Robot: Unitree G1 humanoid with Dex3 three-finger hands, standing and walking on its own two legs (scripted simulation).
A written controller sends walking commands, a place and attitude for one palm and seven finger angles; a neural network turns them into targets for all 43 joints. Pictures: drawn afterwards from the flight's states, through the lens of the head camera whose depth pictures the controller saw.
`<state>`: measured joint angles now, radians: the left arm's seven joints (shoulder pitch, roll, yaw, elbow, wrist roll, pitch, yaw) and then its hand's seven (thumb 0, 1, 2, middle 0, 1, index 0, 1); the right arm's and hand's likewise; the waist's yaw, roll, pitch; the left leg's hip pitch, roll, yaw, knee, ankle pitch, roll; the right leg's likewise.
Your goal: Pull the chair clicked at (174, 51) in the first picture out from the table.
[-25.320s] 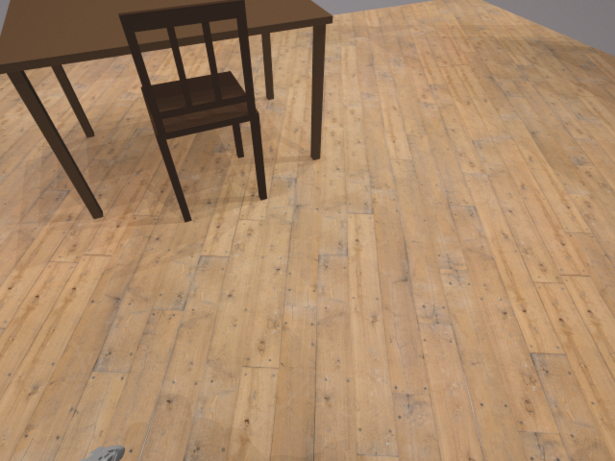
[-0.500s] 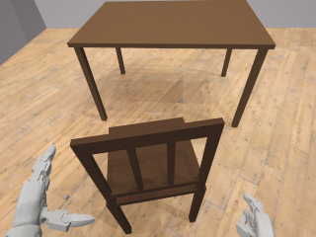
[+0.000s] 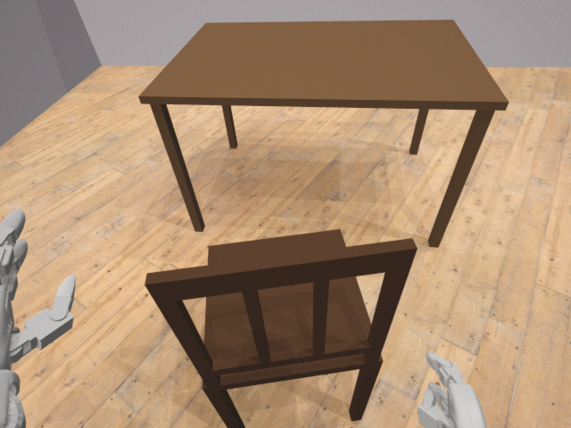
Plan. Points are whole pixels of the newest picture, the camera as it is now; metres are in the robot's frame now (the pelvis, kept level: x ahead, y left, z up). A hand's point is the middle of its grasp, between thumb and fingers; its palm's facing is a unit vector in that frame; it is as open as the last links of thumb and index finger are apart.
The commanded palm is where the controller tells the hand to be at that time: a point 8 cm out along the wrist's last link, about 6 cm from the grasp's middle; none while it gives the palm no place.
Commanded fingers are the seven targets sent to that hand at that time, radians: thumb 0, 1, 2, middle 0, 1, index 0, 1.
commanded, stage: draw the hand back to the body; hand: left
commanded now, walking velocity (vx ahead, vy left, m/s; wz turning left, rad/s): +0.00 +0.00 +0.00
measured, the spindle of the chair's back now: (258, 327) +0.30 +0.10 -0.09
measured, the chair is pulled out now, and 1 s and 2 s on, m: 0.61 0.61 0.61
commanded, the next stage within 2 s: step back with the hand held close in 0.38 s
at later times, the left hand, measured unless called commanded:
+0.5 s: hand (53, 318) +0.18 +0.27 +0.16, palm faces +0.50 -0.76 -0.42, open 7.5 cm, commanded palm +0.13 +0.29 +0.18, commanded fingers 0.00 0.90 0.90 -0.20 -0.30 -0.20 -0.30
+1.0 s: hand (37, 353) +0.14 +0.27 +0.15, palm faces +0.40 -0.77 -0.50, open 7.5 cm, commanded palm +0.08 +0.30 +0.18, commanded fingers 0.00 0.90 0.90 -0.20 -0.30 -0.20 -0.30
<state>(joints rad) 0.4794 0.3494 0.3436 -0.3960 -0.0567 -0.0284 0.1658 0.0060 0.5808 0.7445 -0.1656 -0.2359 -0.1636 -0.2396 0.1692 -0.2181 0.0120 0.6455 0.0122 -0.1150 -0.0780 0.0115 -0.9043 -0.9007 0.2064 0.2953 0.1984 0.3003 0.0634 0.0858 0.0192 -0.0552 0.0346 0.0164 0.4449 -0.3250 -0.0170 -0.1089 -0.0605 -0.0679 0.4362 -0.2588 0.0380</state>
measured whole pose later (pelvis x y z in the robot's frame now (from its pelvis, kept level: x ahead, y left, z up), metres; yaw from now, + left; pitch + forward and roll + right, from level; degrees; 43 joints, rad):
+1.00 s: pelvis -0.06 +0.00 -0.01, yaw -1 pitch +0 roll +0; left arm 0.57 0.42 0.41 -0.53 -0.06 -0.11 0.17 0.02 0.88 0.89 -0.21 -0.30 -0.21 -0.30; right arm 0.17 -0.20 -0.02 0.61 0.02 -0.04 -0.09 0.01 -0.91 -0.90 0.21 0.30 0.20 0.30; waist 0.02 0.01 0.07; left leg -0.27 0.03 0.04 0.53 -0.26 -0.01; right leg -0.32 -0.06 -0.04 0.49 -0.17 0.04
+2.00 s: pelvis -0.16 -0.01 +0.00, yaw +1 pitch +2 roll -3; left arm 0.55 0.42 0.47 -0.63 -0.05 -0.24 0.18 0.02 0.88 0.89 -0.21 -0.30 -0.21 -0.30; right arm 0.19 -0.14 -0.03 0.67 -0.02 -0.18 -0.04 0.01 -0.90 -0.90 0.21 0.30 0.20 0.30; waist 0.02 -0.02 0.05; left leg -0.33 0.08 0.00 0.56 -0.26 -0.01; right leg -0.48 0.02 -0.01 0.99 -0.44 0.01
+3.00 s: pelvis -0.26 -0.04 -0.01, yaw +3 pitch -2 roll -1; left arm 0.55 0.38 0.41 -0.45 -0.02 -0.18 0.18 0.01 0.88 0.89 -0.21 -0.30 -0.21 -0.30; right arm 0.28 -0.20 0.00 0.67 0.01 -0.12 -0.06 0.01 -0.90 -0.90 0.21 0.30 0.20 0.30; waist 0.00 0.03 0.00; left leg -0.22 0.03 -0.01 0.58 -0.32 0.01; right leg -0.26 0.01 -0.01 0.50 -0.21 0.01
